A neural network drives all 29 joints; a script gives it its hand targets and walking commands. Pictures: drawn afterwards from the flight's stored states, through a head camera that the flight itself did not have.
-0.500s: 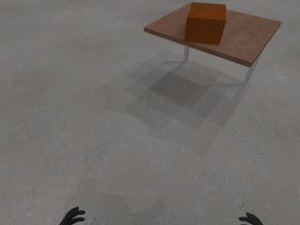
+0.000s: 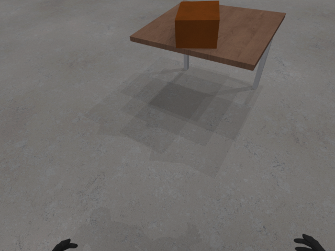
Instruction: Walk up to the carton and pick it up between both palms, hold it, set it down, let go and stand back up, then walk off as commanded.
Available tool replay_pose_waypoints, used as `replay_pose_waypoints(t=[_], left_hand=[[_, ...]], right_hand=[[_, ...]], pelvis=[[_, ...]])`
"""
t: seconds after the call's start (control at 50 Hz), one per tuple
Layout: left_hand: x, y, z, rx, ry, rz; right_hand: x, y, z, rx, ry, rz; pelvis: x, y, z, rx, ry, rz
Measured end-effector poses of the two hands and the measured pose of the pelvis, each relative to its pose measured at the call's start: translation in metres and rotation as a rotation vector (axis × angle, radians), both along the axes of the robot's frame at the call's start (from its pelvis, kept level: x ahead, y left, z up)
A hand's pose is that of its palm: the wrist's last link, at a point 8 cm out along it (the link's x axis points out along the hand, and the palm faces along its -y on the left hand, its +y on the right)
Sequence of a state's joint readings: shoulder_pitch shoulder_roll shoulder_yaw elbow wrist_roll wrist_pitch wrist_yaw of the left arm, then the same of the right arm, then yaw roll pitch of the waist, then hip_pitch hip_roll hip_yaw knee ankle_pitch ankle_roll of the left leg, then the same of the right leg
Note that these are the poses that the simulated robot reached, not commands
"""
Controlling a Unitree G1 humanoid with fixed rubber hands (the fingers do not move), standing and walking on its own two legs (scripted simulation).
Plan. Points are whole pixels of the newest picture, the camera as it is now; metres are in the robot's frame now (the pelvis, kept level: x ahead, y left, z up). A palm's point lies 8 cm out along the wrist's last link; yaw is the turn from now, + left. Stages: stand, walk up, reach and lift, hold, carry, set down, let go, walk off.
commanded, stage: walk up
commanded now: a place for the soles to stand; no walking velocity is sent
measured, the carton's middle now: (197, 24) +1.33 -0.16 -0.04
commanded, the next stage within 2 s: none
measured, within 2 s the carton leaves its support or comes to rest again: neither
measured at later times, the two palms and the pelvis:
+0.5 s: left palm (60, 198) +0.30 +0.34 -0.08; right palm (280, 194) +0.30 -0.28 -0.10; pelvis +0.22 +0.04 -0.01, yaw -7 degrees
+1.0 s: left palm (88, 131) +0.55 +0.32 -0.08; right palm (269, 138) +0.46 -0.29 -0.05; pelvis +0.43 +0.04 +0.02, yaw -13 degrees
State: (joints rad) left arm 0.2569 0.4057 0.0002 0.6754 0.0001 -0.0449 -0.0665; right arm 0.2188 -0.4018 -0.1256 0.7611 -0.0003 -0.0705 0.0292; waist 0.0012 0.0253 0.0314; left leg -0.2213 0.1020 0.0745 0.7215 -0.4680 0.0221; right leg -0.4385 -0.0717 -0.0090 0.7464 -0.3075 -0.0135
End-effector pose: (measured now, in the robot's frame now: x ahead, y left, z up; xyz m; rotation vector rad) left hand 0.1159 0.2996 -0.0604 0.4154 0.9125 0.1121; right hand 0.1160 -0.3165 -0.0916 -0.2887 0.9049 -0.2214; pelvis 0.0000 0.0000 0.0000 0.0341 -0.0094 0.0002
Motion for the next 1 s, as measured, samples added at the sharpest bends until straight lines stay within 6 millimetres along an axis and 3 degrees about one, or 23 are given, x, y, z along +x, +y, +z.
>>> replay_pose_waypoints(t=[0.12,0.22,0.36,0.5,0.56,0.66,0.74,0.84,1.0], left_hand=[[-0.002,-0.009,0.011,0.056,0.099,0.02],[0.023,-0.005,0.025,0.093,0.14,0.005],[0.102,0.011,0.023,0.1,0.123,-0.044],[0.186,0.041,-0.023,0.045,0.151,-0.065],[0.23,0.042,-0.034,0.006,0.147,-0.108],[0.293,0.044,-0.026,-0.039,0.119,-0.144],[0.329,0.043,-0.024,-0.062,0.117,-0.155],[0.369,0.039,-0.023,-0.067,0.117,-0.151],[0.434,0.021,-0.019,-0.017,0.147,-0.164]], right_hand=[[0.043,-0.011,-0.002,0.045,-0.013,-0.001],[0.066,-0.01,-0.002,0.075,0.002,-0.034],[0.114,0.006,-0.004,0.091,0.008,-0.075],[0.183,0.033,-0.007,0.023,0.047,-0.087],[0.195,0.038,0.007,-0.017,0.063,-0.115],[0.217,0.042,0.043,-0.067,0.091,-0.156],[0.248,0.043,0.059,-0.089,0.084,-0.163],[0.289,0.042,0.064,-0.091,0.074,-0.15],[0.344,0.023,0.039,-0.042,0.096,-0.165]], pelvis=[[0.04,-0.016,0.008,-0.002,0.0,-0.026],[0.076,-0.015,0.017,-0.001,-0.014,-0.064],[0.14,0.004,0.015,-0.023,-0.02,-0.113],[0.219,0.04,-0.007,-0.065,0.011,-0.129],[0.246,0.052,-0.005,-0.054,0.007,-0.165],[0.289,0.062,0.016,-0.074,0.01,-0.187],[0.323,0.065,0.024,-0.084,0.003,-0.197],[0.363,0.061,0.027,-0.088,-0.015,-0.2],[0.425,0.039,0.02,-0.051,0.008,-0.22]])
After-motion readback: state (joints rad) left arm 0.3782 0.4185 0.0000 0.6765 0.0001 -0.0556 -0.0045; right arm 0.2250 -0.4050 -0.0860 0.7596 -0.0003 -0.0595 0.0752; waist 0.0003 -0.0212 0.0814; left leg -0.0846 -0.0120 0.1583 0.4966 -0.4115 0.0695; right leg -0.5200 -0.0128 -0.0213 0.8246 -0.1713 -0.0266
